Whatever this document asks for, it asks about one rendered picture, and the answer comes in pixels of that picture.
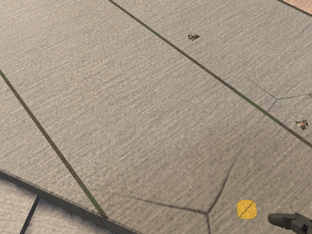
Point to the robot right hand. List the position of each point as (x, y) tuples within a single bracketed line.
[(296, 222)]

